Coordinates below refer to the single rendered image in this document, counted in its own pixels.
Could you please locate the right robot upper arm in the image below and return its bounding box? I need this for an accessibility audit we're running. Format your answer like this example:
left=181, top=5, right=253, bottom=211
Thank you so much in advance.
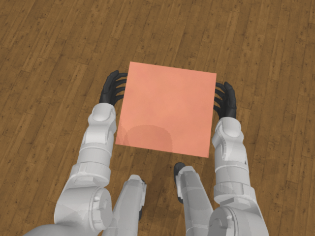
left=207, top=206, right=269, bottom=236

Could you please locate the robot left forearm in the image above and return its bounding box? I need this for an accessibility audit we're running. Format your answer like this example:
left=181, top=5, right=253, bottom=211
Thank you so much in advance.
left=54, top=103, right=117, bottom=222

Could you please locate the carton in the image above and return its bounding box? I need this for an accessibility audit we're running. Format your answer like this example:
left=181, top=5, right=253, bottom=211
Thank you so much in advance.
left=115, top=61, right=217, bottom=158

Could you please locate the right robot hand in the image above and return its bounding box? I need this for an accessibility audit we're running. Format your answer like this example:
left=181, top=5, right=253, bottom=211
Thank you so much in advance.
left=213, top=82, right=237, bottom=120

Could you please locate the right robot shin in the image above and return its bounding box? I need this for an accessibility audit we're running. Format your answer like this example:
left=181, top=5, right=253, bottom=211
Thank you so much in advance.
left=179, top=166, right=199, bottom=176

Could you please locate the left robot hand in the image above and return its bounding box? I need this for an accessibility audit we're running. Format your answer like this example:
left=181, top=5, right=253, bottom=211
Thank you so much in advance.
left=99, top=70, right=128, bottom=106

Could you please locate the left robot upper arm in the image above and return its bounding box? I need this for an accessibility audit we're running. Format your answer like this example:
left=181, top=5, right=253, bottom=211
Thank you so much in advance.
left=23, top=186, right=113, bottom=236

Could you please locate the robot right forearm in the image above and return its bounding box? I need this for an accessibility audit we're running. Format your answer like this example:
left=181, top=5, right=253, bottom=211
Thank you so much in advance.
left=212, top=117, right=265, bottom=223

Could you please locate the left robot thigh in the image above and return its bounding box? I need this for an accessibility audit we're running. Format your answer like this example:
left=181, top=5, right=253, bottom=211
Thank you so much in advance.
left=102, top=179, right=147, bottom=236

